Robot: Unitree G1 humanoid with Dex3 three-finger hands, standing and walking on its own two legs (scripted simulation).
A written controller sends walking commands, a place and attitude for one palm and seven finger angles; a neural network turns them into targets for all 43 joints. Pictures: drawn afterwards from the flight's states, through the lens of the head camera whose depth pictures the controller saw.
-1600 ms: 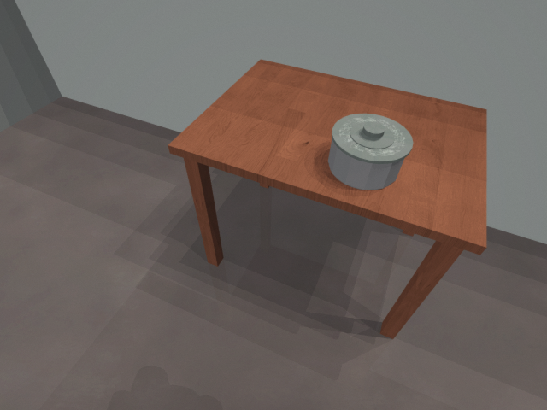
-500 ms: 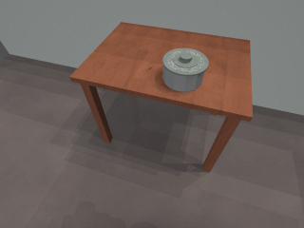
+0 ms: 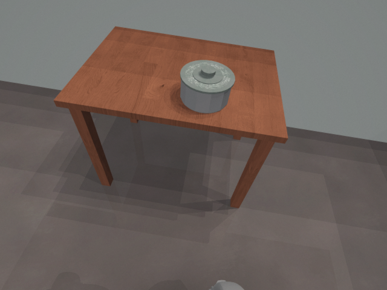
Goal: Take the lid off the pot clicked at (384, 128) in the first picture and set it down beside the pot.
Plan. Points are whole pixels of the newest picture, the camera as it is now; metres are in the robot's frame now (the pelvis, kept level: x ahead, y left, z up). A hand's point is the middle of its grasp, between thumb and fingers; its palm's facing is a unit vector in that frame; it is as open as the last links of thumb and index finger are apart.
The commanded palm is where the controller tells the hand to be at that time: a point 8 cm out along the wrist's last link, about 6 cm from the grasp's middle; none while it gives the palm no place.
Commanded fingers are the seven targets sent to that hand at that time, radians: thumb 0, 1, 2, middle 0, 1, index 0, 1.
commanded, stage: take the last steps up to it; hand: left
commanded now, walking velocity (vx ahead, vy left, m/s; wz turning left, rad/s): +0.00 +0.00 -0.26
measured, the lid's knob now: (208, 70) +0.82 +0.00 +0.00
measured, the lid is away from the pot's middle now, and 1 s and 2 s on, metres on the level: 0.00 0.00 0.00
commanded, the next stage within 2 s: come to a stop and stand still in 0.96 s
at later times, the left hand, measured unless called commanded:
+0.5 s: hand out of the picture +0.06 +0.13 -0.18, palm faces -0.03 -0.99 -0.14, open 7.3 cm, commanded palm none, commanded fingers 0.00 0.90 0.90 -0.20 -0.30 -0.20 -0.30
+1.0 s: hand (150, 205) +0.35 +0.14 -0.17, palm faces -0.10 -0.98 -0.18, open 7.4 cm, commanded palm none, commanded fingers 0.00 0.90 0.90 -0.20 -0.30 -0.20 -0.30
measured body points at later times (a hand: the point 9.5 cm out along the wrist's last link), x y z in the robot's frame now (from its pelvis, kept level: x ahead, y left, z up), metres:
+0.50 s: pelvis +0.07 -0.03 +0.00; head +0.09 -0.02 +0.45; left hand +0.06 +0.19 -0.16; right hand +0.05 -0.27 -0.15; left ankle +0.14 +0.10 -0.70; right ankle -0.02 -0.13 -0.74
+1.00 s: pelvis +0.24 -0.03 +0.00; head +0.27 -0.03 +0.44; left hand +0.36 +0.19 -0.15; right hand +0.19 -0.23 -0.16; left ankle +0.19 +0.09 -0.74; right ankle +0.32 -0.17 -0.72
